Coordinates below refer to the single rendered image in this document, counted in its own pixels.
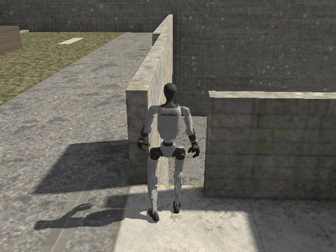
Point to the left robot foot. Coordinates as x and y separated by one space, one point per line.
154 216

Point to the left robot shin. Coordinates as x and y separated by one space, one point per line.
152 191

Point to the robot left hand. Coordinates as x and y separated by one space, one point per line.
144 143

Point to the robot left forearm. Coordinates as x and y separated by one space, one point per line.
142 136

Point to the left robot upper arm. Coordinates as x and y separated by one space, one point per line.
149 118

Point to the robot right forearm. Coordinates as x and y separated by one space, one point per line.
193 140

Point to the right robot upper arm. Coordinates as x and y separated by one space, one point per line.
188 120

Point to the robot right hand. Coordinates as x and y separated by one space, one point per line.
193 150

